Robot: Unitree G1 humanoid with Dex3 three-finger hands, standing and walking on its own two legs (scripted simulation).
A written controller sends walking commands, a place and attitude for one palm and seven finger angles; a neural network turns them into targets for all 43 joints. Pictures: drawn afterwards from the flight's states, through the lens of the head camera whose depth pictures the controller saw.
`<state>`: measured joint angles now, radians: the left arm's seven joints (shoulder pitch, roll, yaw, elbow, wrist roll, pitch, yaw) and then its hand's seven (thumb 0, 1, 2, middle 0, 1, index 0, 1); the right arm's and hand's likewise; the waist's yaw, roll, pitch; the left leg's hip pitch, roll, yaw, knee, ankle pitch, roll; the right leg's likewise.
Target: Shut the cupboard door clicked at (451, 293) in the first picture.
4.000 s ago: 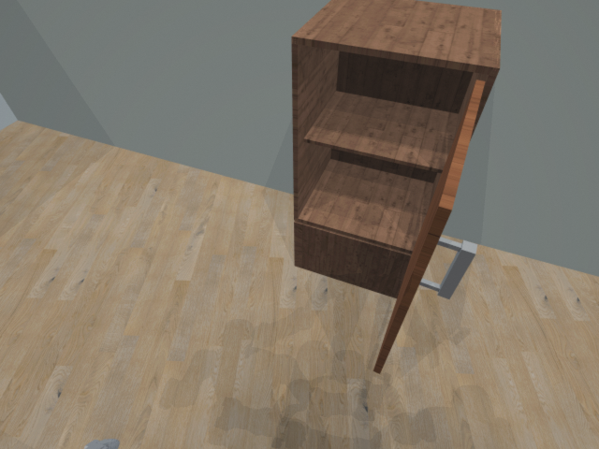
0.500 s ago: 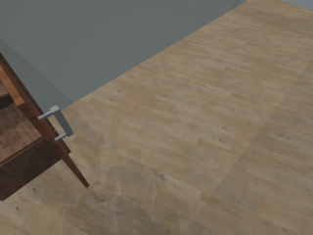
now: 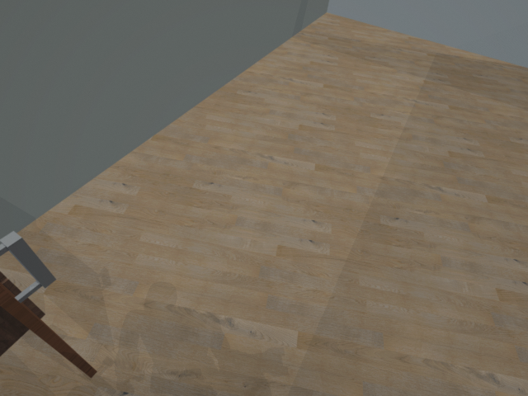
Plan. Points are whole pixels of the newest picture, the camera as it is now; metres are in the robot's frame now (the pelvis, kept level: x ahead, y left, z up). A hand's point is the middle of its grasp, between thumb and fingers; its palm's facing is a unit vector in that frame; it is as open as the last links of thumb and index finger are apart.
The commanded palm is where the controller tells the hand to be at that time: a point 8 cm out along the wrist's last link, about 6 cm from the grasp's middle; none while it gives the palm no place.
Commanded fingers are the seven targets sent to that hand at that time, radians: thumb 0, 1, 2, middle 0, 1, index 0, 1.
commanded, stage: walk around to get in front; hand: left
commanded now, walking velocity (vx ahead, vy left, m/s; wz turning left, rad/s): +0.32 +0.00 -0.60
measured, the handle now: (18, 270) +0.29 +0.43 -0.03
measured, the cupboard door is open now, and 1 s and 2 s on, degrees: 86 86 86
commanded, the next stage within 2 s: none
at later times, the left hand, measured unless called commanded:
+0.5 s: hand (249, 288) +0.37 +0.05 -0.18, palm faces -0.33 -0.93 -0.15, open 7.4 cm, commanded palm none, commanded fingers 0.00 0.90 0.90 -0.20 -0.30 -0.20 -0.30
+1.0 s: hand (228, 275) +0.40 +0.10 -0.19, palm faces -0.26 -0.96 -0.14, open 7.4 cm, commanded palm none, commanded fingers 0.00 0.90 0.90 -0.20 -0.30 -0.20 -0.30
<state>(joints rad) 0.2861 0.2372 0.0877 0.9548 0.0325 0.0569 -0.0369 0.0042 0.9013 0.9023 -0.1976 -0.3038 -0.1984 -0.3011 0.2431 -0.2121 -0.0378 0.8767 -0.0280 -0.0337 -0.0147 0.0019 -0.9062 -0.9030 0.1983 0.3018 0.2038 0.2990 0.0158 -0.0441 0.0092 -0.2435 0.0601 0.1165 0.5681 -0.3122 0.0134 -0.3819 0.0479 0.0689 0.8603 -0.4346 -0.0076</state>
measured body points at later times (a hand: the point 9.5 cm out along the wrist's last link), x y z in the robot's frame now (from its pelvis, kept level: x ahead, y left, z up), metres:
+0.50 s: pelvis +0.17 -0.07 -0.02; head +0.22 -0.08 +0.42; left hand +0.39 +0.10 -0.16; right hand -0.04 -0.22 -0.15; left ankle +0.02 +0.10 -0.67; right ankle +0.23 -0.17 -0.74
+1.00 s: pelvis +0.39 -0.09 -0.01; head +0.40 -0.06 +0.44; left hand +0.42 +0.15 -0.18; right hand +0.43 -0.35 -0.12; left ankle +0.49 -0.03 -0.73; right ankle +0.25 -0.17 -0.67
